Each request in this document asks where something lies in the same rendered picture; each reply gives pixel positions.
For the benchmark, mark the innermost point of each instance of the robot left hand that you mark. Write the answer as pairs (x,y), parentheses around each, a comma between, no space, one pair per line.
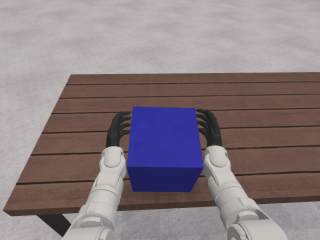
(114,135)

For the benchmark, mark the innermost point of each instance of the right robot upper arm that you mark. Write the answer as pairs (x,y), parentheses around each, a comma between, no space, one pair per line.
(262,229)

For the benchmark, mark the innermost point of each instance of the robot right hand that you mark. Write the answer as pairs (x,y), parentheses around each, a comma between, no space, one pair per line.
(212,132)

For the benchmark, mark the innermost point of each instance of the left robot upper arm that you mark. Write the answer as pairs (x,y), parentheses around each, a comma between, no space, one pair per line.
(90,233)

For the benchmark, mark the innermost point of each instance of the carton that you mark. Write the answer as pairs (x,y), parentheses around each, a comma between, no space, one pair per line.
(164,152)

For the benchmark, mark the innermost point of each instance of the robot right forearm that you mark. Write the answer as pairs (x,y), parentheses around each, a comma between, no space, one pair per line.
(231,199)

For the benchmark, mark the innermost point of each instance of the robot left forearm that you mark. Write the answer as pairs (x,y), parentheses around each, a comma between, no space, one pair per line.
(105,195)

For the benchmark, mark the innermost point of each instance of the table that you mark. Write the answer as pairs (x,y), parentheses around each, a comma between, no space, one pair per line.
(269,124)

